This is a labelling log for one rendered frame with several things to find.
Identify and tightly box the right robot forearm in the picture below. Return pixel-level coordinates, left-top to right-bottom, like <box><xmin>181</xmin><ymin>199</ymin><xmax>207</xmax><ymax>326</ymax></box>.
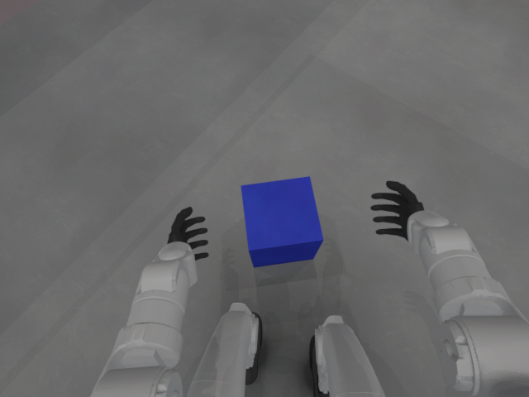
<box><xmin>407</xmin><ymin>210</ymin><xmax>529</xmax><ymax>324</ymax></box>

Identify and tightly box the robot right hand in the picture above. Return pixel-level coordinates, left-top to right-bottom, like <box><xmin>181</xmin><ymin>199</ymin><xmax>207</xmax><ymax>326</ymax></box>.
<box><xmin>371</xmin><ymin>181</ymin><xmax>424</xmax><ymax>241</ymax></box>

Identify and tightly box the right robot upper arm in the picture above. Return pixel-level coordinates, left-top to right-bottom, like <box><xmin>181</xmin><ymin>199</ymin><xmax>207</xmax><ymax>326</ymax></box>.
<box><xmin>440</xmin><ymin>316</ymin><xmax>529</xmax><ymax>397</ymax></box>

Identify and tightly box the left robot upper arm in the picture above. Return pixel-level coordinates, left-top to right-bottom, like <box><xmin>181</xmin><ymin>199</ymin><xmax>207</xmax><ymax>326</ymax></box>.
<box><xmin>92</xmin><ymin>366</ymin><xmax>183</xmax><ymax>397</ymax></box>

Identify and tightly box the left robot shin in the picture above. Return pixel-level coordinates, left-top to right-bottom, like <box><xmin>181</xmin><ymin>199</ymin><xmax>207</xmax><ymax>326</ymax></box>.
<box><xmin>220</xmin><ymin>303</ymin><xmax>255</xmax><ymax>367</ymax></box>

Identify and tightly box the carton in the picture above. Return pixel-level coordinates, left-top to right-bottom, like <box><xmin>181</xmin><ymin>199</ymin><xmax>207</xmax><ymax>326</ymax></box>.
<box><xmin>241</xmin><ymin>176</ymin><xmax>323</xmax><ymax>268</ymax></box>

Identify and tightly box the left robot forearm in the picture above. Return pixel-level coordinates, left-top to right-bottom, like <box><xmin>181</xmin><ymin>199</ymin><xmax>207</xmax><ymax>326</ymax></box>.
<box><xmin>90</xmin><ymin>242</ymin><xmax>198</xmax><ymax>397</ymax></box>

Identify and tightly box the robot right thigh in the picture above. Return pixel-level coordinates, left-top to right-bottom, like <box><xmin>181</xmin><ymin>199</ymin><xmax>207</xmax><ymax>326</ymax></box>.
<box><xmin>315</xmin><ymin>323</ymin><xmax>385</xmax><ymax>397</ymax></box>

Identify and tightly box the robot left hand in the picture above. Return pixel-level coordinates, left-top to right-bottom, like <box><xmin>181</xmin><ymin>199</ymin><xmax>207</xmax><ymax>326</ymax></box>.
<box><xmin>167</xmin><ymin>207</ymin><xmax>209</xmax><ymax>260</ymax></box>

